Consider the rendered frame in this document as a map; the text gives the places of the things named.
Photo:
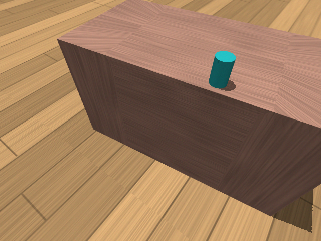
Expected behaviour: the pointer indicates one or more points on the can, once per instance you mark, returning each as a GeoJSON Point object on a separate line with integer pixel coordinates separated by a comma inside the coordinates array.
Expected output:
{"type": "Point", "coordinates": [221, 69]}

